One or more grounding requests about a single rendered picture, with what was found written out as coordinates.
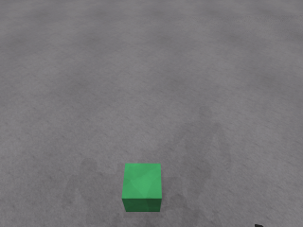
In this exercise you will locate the carton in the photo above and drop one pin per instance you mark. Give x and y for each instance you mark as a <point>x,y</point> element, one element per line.
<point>142,187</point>

